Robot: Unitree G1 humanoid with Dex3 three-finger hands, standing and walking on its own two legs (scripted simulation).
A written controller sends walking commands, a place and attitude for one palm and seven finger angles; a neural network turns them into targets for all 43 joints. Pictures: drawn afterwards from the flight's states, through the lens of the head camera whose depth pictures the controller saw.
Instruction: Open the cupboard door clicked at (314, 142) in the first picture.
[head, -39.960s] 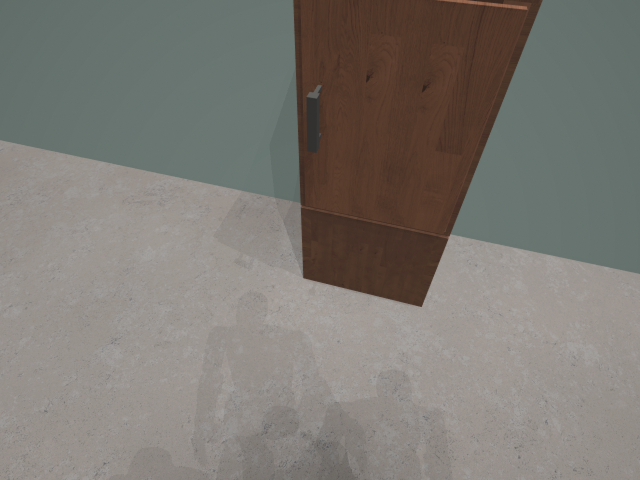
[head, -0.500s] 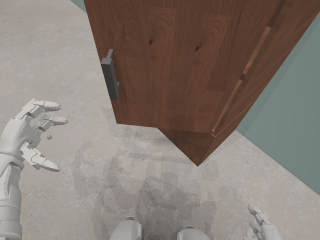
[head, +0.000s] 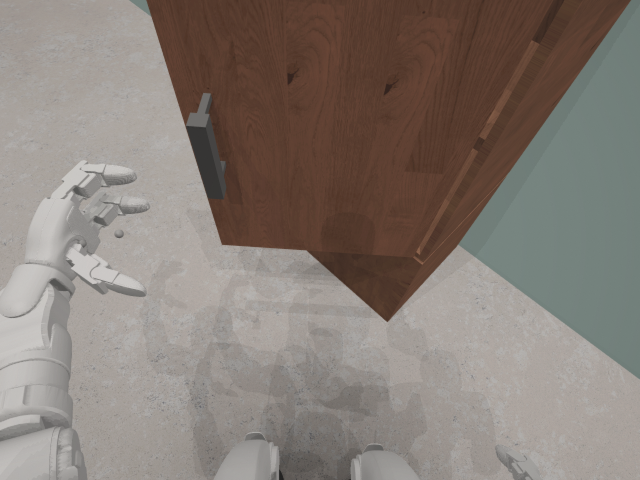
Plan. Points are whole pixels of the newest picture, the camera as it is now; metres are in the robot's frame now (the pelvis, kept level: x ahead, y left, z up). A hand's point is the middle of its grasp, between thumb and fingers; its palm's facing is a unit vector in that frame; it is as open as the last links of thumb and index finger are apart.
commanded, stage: move the hooked fingers beside the handle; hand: left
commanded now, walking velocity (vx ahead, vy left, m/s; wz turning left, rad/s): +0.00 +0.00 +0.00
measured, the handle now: (211, 148) +0.54 +0.16 +0.05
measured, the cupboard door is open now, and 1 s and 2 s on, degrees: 42 42 42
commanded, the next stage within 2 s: slide the fingers in behind the handle in 1.58 s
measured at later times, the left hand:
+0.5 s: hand (146, 193) +0.45 +0.23 +0.06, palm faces -0.04 -1.00 -0.02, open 14.0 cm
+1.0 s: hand (160, 167) +0.50 +0.23 +0.05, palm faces -0.04 -1.00 -0.02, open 14.0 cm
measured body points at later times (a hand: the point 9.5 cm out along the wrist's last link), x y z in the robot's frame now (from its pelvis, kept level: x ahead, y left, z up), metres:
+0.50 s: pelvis -0.01 -0.01 -0.01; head +0.11 +0.02 +0.42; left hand +0.45 +0.28 +0.06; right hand +0.04 -0.28 -0.12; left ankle +0.03 +0.08 -0.67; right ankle +0.00 -0.12 -0.67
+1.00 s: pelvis +0.00 -0.01 -0.02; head +0.15 +0.02 +0.40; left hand +0.50 +0.28 +0.05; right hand -0.01 -0.28 -0.12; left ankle +0.03 +0.08 -0.67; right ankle +0.00 -0.12 -0.67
